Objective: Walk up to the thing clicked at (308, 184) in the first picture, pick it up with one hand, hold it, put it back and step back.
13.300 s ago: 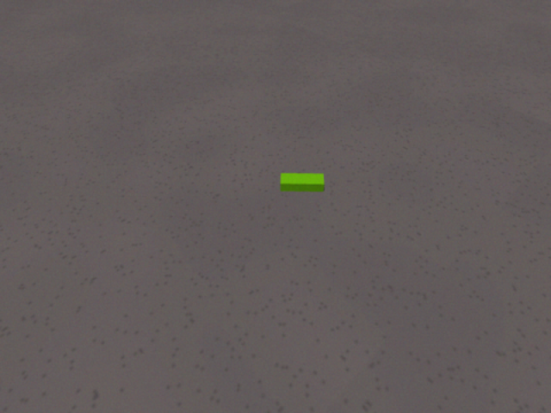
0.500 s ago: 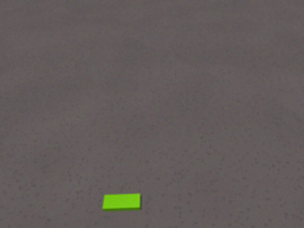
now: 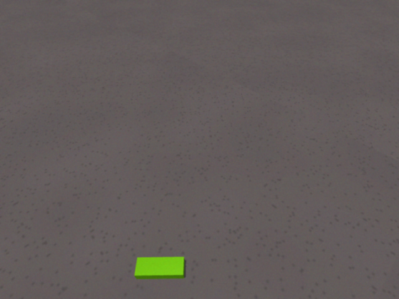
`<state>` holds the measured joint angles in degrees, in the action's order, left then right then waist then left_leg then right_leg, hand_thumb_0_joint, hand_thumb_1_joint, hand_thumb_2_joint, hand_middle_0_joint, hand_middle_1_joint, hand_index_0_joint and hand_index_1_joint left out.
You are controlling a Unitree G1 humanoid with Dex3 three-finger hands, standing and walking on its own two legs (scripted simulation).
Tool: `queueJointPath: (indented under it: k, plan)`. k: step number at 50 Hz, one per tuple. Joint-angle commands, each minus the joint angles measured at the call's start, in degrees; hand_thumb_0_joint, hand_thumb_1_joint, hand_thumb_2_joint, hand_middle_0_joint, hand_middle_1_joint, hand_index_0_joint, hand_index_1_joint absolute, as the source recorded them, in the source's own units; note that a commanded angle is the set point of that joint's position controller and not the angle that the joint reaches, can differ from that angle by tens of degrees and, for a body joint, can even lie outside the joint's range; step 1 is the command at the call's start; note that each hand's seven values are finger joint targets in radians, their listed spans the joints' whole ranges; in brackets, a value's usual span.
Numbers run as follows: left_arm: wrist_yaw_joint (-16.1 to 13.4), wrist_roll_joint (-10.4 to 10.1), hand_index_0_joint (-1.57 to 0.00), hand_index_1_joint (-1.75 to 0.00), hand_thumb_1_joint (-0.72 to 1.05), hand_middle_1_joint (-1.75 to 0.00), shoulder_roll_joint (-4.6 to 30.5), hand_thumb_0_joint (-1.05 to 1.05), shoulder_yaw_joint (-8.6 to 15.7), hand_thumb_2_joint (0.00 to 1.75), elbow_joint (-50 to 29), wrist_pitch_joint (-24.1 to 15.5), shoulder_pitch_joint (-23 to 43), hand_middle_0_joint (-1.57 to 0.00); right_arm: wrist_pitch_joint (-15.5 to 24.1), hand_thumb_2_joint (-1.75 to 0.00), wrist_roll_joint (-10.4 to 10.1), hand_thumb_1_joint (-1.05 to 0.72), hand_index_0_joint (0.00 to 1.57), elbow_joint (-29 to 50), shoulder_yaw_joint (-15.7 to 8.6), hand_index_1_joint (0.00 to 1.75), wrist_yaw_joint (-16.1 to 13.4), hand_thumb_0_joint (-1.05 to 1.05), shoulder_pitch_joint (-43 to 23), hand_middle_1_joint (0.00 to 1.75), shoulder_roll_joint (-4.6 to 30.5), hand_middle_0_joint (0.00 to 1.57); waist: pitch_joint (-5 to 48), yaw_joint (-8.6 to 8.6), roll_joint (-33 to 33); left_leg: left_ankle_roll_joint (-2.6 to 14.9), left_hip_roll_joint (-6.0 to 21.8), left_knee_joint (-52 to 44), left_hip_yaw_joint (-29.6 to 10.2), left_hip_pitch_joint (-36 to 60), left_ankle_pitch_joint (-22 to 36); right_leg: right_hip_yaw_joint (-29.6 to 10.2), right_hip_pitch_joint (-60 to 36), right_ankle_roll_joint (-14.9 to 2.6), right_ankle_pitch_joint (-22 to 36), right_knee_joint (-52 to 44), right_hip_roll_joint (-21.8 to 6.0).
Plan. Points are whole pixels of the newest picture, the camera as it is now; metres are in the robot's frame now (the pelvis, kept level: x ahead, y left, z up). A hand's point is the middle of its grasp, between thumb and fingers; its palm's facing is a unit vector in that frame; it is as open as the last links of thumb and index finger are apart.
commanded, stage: walk up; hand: left
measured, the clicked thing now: (160, 267) +0.43 +0.24 -0.76
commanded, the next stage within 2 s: stand in 0.42 s
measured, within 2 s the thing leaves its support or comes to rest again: neither
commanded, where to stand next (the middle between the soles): +0.05 +0.00 m, yaw +1 degrees
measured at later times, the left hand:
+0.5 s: hand out of the picture +0.07 +0.26 -0.15, palm faces -0.02 -0.94 -0.34, open 7.4 cm
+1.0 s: hand out of the picture +0.06 +0.27 -0.16, palm faces -0.03 -0.94 -0.35, open 7.4 cm
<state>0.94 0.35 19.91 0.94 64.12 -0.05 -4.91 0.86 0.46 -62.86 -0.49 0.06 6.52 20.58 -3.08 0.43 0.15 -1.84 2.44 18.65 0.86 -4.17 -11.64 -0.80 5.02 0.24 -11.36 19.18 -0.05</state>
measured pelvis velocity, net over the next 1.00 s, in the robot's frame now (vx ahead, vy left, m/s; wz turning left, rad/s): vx -0.01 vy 0.01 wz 0.00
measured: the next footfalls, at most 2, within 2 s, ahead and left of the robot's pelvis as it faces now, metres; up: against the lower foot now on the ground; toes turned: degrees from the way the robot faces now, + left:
none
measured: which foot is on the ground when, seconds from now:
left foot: down 0.00-1.00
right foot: down 0.00-1.00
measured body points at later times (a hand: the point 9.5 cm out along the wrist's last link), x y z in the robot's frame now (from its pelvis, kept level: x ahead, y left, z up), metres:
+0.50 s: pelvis +0.00 +0.01 +0.00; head +0.01 +0.01 +0.45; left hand +0.07 +0.31 -0.13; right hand +0.07 -0.29 -0.13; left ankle -0.01 +0.14 -0.75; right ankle -0.01 -0.12 -0.75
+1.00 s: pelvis -0.01 +0.01 +0.00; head +0.00 +0.01 +0.45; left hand +0.06 +0.31 -0.13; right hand +0.07 -0.29 -0.13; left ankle -0.01 +0.14 -0.75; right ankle -0.01 -0.12 -0.75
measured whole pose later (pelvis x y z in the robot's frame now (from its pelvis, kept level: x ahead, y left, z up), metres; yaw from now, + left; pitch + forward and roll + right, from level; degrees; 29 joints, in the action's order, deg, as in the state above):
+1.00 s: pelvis -0.01 +0.01 +0.00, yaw +0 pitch -2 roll +0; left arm 0.4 0.7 20.5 -0.4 64.6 -0.8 -6.6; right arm 0.2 0.4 -64.6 -0.4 0.6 6.3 20.1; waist -3.3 0.2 0.0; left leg -0.9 1.4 17.6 1.2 -5.2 -10.2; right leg -1.1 5.9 1.3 -9.7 17.7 -1.1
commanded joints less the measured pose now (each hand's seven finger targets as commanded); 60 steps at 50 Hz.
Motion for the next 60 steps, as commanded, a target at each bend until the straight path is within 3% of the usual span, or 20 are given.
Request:
queueJointPath:
  k: [1,20,24,32,39,44,56,60]
  plan:
    - [-0.9,0.0,-0.2,-0.3,0.9,-0.3,12.2,0.0,2.5,0.9,-3.0,-1.3,2.7,-0.2,1.6,-0.9,0.2,-0.9,0.2,3.1,-2.2,0.3,-0.6,0.0,-2.7,0.3,12.1,0.2,4.6,-0.18,-1.0,3.17,5.1,-2.7,-3.4,0.6,9.6,-4.6,0.2,-1.8,10.8,-2.9,-6.3]
    - [-1.0,0.1,-0.2,-0.3,0.9,-0.3,11.8,0.0,2.3,0.9,-2.0,-1.2,1.8,-0.2,1.5,-0.9,0.1,-0.9,0.2,2.3,-2.5,0.3,-0.6,0.0,-2.3,0.3,11.8,0.2,3.9,-0.33,0.2,3.21,5.0,-3.4,-3.8,0.0,9.1,-4.3,0.7,-1.32,10.0,-2.9,-6.1]
    - [-1.4,0.2,-0.2,-0.3,0.9,-0.3,12.3,0.0,1.9,0.9,-2.1,-1.8,1.2,-0.2,1.1,-0.9,0.2,-0.9,0.2,2.1,-2.2,0.3,-0.6,0.0,-2.2,0.3,11.7,0.2,4.1,-0.46,0.4,3.06,5.6,-2.7,-4.1,-0.2,12.1,-4.3,-0.4,-0.82,13.7,-2.9,-7.3]
    - [-1.4,0.1,-0.2,-0.3,0.9,-0.3,12.6,0.0,1.5,0.9,-2.4,-1.7,0.8,-0.2,1.0,-0.9,0.1,-0.9,0.2,1.7,-2.0,0.3,-0.4,0.0,-2.6,0.3,11.8,0.2,4.7,-0.3,0.0,2.8,5.5,-3.7,-4.3,0.0,9.1,-4.3,0.4,-1.05,10.2,-3.3,-7.1]
    - [-1.4,0.1,-0.2,-0.3,0.9,-0.3,12.3,0.0,1.2,0.9,-2.4,-1.9,0.4,-0.2,0.9,-0.9,0.0,-0.9,0.2,1.5,-2.0,0.3,-0.3,0.0,-2.8,0.3,12.1,0.2,5.1,-0.28,-0.4,3.14,5.5,-3.0,-4.4,0.5,10.6,-4.5,0.2,-0.94,12.2,-3.4,-7.4]
    - [-1.4,0.2,-0.2,-0.3,0.9,-0.3,12.8,0.0,1.3,0.9,-2.5,-1.7,0.6,-0.2,0.8,-0.9,0.2,-0.9,0.2,1.5,-2.0,0.3,-0.3,0.0,-3.1,0.3,12.0,0.2,3.5,-0.24,-0.3,2.93,5.7,-3.9,-4.7,-0.5,6.8,-4.5,1.8,-1.16,7.5,-3.9,-7.1]
    - [-1.4,0.2,-0.2,-0.3,0.9,-0.3,12.7,0.0,1.1,0.9,-2.7,-2.0,-0.4,-0.2,0.8,-0.9,0.1,-0.9,0.2,1.4,-2.0,0.3,-0.1,0.0,-2.4,0.3,12.1,0.2,4.0,-0.35,-0.5,3.14,5.4,-3.2,-4.6,-0.7,6.7,-4.6,1.2,-1.13,9.2,-4.0,-7.4]
    - [-1.4,0.2,-0.2,-0.3,0.9,-0.3,12.7,0.0,1.1,0.9,-2.8,-1.9,-0.1,-0.2,0.9,-0.9,0.0,-0.9,0.2,1.4,-1.9,0.3,-0.2,0.0,-2.2,0.3,11.9,0.2,5.1,-0.46,-0.6,2.96,5.5,-3.1,-4.7,-0.2,9.2,-4.6,0.7,-1.17,10.5,-3.4,-7.5]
